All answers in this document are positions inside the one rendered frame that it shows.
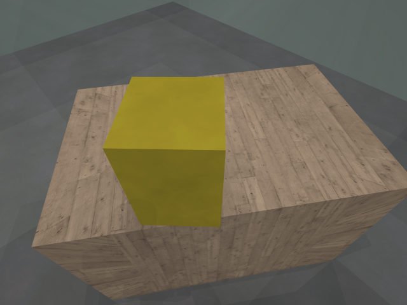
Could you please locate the carton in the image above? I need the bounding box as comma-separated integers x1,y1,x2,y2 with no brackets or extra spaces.
103,77,226,227

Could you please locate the pedestal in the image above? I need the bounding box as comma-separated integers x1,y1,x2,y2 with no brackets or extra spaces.
32,64,407,300

